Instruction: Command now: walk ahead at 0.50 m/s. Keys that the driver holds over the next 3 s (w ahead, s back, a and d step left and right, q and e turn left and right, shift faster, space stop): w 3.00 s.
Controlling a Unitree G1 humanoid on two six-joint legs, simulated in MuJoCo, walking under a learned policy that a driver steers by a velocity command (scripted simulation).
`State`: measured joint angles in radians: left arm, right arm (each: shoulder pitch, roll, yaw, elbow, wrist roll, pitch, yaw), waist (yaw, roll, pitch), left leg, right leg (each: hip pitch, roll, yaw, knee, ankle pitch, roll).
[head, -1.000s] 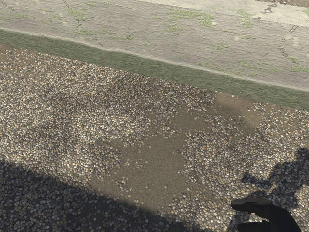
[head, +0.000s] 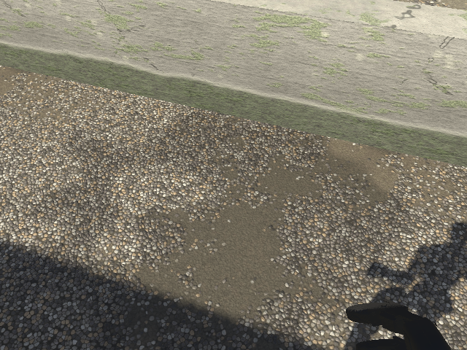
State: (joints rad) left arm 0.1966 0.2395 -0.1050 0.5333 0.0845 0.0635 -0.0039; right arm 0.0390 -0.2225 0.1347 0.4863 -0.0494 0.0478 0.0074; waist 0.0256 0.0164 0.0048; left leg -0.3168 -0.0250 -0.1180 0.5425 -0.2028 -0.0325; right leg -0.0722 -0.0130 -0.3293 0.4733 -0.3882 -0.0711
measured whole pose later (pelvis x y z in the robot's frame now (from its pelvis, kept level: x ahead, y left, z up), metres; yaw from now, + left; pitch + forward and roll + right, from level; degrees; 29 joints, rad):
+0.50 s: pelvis +0.00 +0.00 +0.00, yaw +0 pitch -1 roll +0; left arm 0.19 0.24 -0.10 0.54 0.08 0.06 0.00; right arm 0.04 -0.22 0.13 0.49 -0.05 0.05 0.01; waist 0.03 0.02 0.01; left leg -0.32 -0.02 -0.11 0.54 -0.20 -0.04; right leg -0.08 -0.01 -0.33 0.48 -0.39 -0.08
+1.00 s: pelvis +0.00 -0.01 +0.00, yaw +0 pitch -1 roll +0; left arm 0.19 0.24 -0.10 0.54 0.08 0.07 0.00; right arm 0.05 -0.22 0.13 0.48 -0.05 0.05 0.00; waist 0.03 0.02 0.01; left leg -0.32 -0.01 -0.11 0.54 -0.20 -0.04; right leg -0.08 -0.01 -0.32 0.48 -0.39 -0.08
